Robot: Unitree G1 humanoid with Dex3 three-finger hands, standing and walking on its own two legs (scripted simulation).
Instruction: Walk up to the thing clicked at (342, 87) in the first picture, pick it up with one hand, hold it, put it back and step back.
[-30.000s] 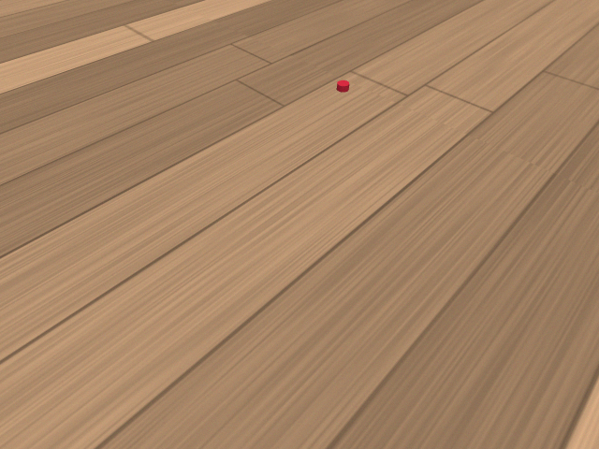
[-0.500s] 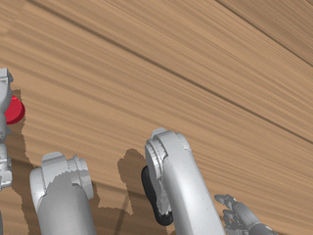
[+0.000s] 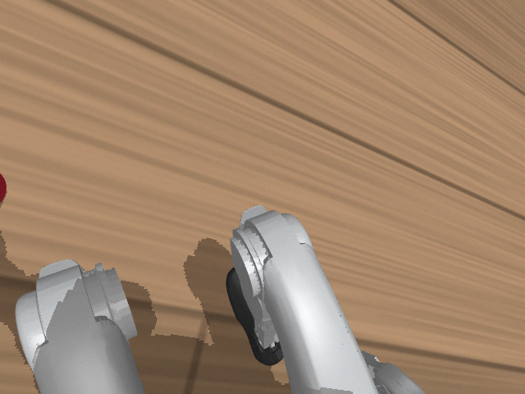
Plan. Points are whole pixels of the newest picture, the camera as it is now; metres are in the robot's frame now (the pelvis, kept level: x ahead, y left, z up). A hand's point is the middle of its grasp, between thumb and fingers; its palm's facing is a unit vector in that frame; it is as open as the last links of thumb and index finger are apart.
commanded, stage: rest palm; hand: left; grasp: from above
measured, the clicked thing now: out of the picture +0.44 +0.30 -0.29
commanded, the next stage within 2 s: close in 0.52 s
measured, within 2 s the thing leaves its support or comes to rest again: neither
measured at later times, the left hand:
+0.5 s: hand out of the picture +0.43 +0.31 -0.26, palm faces -0.43 -0.16 -0.89, open 14.0 cm
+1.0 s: hand out of the picture +0.43 +0.29 -0.27, palm faces -0.42 -0.14 -0.90, open 12.8 cm
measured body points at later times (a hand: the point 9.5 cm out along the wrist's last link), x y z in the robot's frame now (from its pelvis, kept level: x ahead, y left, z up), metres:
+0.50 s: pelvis -0.01 +0.00 -0.01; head +0.26 +0.13 +0.33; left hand +0.45 +0.31 -0.21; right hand +0.04 -0.25 -0.06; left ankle +0.06 +0.13 -0.27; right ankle +0.11 -0.13 -0.27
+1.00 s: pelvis -0.01 +0.00 +0.00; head +0.27 +0.13 +0.33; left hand +0.45 +0.30 -0.22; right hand +0.04 -0.25 -0.05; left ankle +0.06 +0.13 -0.27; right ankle +0.11 -0.13 -0.27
